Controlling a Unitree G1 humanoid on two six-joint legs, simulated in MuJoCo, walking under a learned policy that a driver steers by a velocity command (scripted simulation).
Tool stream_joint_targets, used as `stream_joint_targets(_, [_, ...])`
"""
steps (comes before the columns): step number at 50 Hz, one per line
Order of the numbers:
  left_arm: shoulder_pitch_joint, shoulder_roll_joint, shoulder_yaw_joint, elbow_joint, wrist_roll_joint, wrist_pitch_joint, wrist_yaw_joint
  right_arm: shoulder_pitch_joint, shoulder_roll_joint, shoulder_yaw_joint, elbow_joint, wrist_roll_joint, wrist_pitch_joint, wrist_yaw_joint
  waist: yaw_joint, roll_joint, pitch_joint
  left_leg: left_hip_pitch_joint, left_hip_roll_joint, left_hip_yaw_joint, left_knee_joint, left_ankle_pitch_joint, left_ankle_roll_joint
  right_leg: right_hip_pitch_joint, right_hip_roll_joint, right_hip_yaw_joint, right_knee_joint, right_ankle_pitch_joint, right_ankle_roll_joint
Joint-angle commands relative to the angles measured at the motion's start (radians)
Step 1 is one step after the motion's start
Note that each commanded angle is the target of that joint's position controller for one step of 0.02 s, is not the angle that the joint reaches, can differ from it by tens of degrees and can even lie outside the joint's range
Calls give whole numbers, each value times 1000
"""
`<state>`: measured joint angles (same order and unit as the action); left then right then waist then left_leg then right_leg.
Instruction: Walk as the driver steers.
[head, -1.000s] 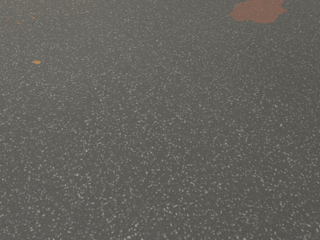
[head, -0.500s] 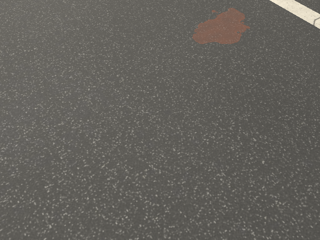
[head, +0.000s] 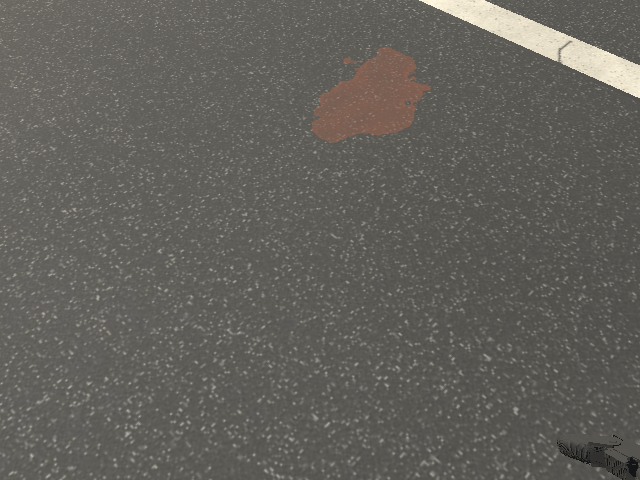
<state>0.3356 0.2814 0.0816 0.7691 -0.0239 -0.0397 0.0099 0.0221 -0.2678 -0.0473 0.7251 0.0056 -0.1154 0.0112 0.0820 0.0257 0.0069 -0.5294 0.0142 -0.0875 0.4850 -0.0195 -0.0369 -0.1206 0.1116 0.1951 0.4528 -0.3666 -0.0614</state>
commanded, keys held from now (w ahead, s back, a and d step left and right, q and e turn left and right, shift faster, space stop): w+e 0.04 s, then w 0.12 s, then w+q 0.84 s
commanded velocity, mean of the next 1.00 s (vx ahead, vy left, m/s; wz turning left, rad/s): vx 0.50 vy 0.00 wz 0.21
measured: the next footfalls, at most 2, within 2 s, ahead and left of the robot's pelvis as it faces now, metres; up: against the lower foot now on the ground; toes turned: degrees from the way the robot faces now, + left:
left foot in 0.04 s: +0.19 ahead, +0.13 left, +0.00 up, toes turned -5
right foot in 0.48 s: +0.38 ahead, -0.14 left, +0.00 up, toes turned +1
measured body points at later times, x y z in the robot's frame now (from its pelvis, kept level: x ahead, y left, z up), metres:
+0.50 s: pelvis +0.26 -0.01 -0.01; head +0.28 -0.02 +0.44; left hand +0.51 +0.20 -0.06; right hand +0.22 -0.30 -0.13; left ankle +0.15 +0.14 -0.73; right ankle +0.34 -0.13 -0.74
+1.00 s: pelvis +0.50 +0.05 -0.02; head +0.53 +0.08 +0.43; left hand +0.44 +0.35 -0.15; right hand +0.78 -0.12 -0.09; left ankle +0.58 +0.17 -0.74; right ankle +0.35 -0.14 -0.71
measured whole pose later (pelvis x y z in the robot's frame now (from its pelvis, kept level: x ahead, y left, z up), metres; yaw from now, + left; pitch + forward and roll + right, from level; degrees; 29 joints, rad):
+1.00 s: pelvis +0.50 +0.05 -0.02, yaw +18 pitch +2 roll -2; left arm 0.33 0.30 0.09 0.83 -0.01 -0.05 0.01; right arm 0.07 -0.29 -0.07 0.63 0.02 -0.03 0.05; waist 0.05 0.02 0.04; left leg -0.54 0.00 0.04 0.66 -0.16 0.10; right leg -0.04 -0.12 -0.20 0.71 -0.51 0.06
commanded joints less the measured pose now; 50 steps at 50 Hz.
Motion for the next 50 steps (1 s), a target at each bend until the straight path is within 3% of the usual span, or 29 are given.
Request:
stream_joint_targets(1, [-28,109,23,-70,6,-6,6,91,-153,-57,-44,-2,-33,-1,-113,-156,-89,294,0,19,-56,-39,59,-74,-190,202,65,291,-94])
stream_joint_targets(2, [-39,53,2,-90,16,-12,2,236,-205,-72,-30,-21,-37,-9,-180,-77,-204,527,149,-114,-38,-85,124,-180,-133,122,311,226,-54])
stream_joint_targets(3, [104,-13,-19,-115,-2,-25,2,356,-298,-94,4,-37,-25,-10,-133,234,-338,862,382,-552,-101,-229,298,-509,8,-25,645,-152,17])
stream_joint_targets(4, [128,71,-11,-95,-19,-29,3,375,-232,-84,17,-9,-19,-3,-147,258,-321,875,425,-750,-167,-479,329,-672,-59,-15,811,-226,31])
stream_joint_targets(5, [40,135,5,-91,-15,-26,3,331,-152,-62,3,-4,-14,-3,-175,137,-186,764,368,-605,-186,-515,282,-711,-96,-7,863,-133,36])
stream_joint_targets(6, [-34,134,6,-105,-1,-23,4,283,-127,-51,-2,-11,-5,-2,-168,64,-105,641,316,-459,-191,-411,246,-690,-127,-45,852,-59,38])
stream_joint_targets(7, [-81,120,6,-121,12,-26,2,247,-107,-42,2,-17,1,1,-151,47,-43,532,274,-366,-212,-295,239,-667,-148,-52,798,-11,38])
stream_joint_targets(8, [-87,105,7,-128,12,-26,-4,228,-91,-34,6,-22,1,1,-124,65,-18,461,241,-295,-234,-212,231,-622,-172,-56,750,19,35])
stream_joint_targets(11, [-85,52,-8,-142,17,-28,-12,242,-103,-33,27,-4,0,6,-91,89,-19,387,201,-213,-279,-50,263,-555,-193,-123,593,31,43])
stream_joint_targets(13, [-147,28,-22,-165,27,-38,-14,246,-144,-44,32,8,7,1,-98,72,-18,362,194,-170,-293,26,275,-524,-195,-150,439,92,57])
stream_joint_targets(15, [-210,14,-32,-175,23,-46,-20,261,-169,-52,39,15,17,-5,-115,66,-15,322,167,-119,-294,30,260,-446,-173,-168,285,202,69])
stream_joint_targets(20, [-311,57,-21,-204,5,-63,-33,347,-184,-55,68,29,39,-8,-140,82,-9,340,186,-160,-240,-45,227,-318,-124,-163,88,304,74])
stream_joint_targets(22, [-265,79,-7,-193,5,-70,-33,342,-182,-54,69,30,48,-13,-95,83,-24,327,179,-179,-179,-86,194,-193,-119,-168,12,309,52])
stream_joint_targets(23, [-194,102,7,-172,10,-71,-26,344,-162,-47,67,24,49,-15,-59,76,-57,295,145,-164,-106,-58,171,-69,-120,-174,-7,290,32])
stream_joint_targets(24, [-71,149,26,-155,25,-72,-15,325,-114,-30,53,14,44,-13,6,37,-135,203,83,-117,85,-83,131,121,-220,-86,-2,275,-13])
stream_joint_targets(25, [62,236,47,-144,45,-61,-4,370,-32,-6,22,1,29,-15,33,-181,-274,-75,-27,8,430,-353,64,435,-454,195,-12,227,-111])
stream_joint_targets(26, [115,232,48,-116,39,-51,-11,408,-60,-8,2,25,18,-18,25,-345,-314,-257,-33,-3,650,-584,53,459,-561,494,-118,22,-199])
stream_joint_targets(27, [76,164,29,-115,26,-52,-13,370,-138,-31,9,38,22,-19,22,-230,-197,-317,22,-41,756,-514,54,364,-523,429,-148,-86,-181])
stream_joint_targets(29, [-42,90,4,-118,27,-55,-19,295,-133,-37,0,26,39,-16,-24,-147,-58,-289,74,-15,746,-367,53,155,-439,204,-204,18,-140])
stream_joint_targets(30, [-88,65,-2,-113,31,-58,-22,288,-120,-40,-2,21,51,-15,-53,-154,-19,-255,97,-23,712,-323,50,76,-412,126,-235,104,-132])
stream_joint_targets(34, [-121,84,13,-83,36,-77,-16,256,-68,-33,-31,17,79,-7,-92,-116,13,-210,116,-18,631,-199,24,-15,-392,-79,-303,355,-136])
stream_joint_targets(38, [-101,126,28,-49,33,-71,-4,154,-45,-19,-67,15,78,15,-66,-88,28,-179,110,19,399,-9,25,4,-369,-232,-311,419,-114])
stream_joint_targets(41, [-65,159,39,-27,20,-62,1,53,-45,-14,-105,14,77,34,-31,-79,53,-139,95,67,261,38,47,38,-380,-296,-308,402,-92])
stream_joint_targets(44, [-38,187,50,-4,3,-46,0,-5,-67,-19,-144,16,81,47,-23,-81,73,-135,78,102,188,-44,85,127,-411,-330,-264,453,-68])
stream_joint_targets(46, [-40,218,59,2,-5,-33,3,21,-96,-35,-156,11,85,50,-55,-106,35,-42,22,159,167,-151,125,170,-412,-366,-144,741,-46])
stream_joint_targets(47, [-46,230,61,2,-10,-24,5,104,-124,-53,-141,11,88,48,-108,-111,-21,82,-25,195,145,-176,150,167,-395,-393,-7,903,-30])
stream_joint_targets(48, [-46,214,53,-1,-10,-18,9,268,-177,-85,-96,15,91,39,-192,-89,-106,320,-80,209,94,-128,186,91,-355,-428,207,946,1])
stream_joint_targets(49, [-20,164,32,-20,20,-23,12,426,-272,-120,-63,20,101,17,-247,38,-201,627,44,-11,78,-95,248,-166,-310,-436,536,619,54])
stream_joint_targets(50, [66,28,-15,-84,50,-52,-3,373,-378,-125,-81,24,89,16,-112,282,-308,902,283,-604,-60,-309,443,-583,-104,-295,867,-234,110])
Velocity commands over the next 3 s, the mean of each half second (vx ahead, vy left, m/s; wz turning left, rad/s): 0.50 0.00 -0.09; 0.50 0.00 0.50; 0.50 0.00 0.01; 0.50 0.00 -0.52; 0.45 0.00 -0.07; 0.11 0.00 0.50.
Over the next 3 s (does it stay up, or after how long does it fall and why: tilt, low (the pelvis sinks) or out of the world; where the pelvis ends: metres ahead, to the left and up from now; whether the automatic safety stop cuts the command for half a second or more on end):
stays up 1.38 0.20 0.00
